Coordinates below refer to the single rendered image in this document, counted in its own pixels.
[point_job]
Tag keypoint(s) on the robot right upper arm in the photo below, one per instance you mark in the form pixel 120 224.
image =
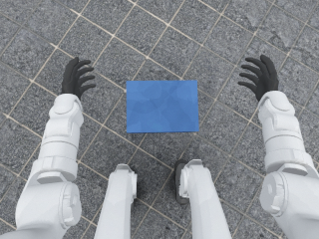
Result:
pixel 293 201

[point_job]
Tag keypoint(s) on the robot right hand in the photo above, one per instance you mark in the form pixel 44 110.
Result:
pixel 267 76

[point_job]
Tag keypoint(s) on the robot left foot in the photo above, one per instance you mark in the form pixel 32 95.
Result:
pixel 133 204

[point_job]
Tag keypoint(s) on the robot right forearm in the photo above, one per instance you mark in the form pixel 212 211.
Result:
pixel 284 145

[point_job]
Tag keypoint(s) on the robot left upper arm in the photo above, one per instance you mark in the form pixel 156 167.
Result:
pixel 47 211

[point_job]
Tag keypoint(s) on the carton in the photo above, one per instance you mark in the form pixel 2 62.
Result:
pixel 162 106

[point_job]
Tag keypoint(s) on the right robot thigh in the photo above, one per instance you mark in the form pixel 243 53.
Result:
pixel 207 217

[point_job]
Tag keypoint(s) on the robot left forearm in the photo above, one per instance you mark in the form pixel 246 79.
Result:
pixel 60 143

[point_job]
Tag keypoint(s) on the robot left hand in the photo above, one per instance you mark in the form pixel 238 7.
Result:
pixel 72 83

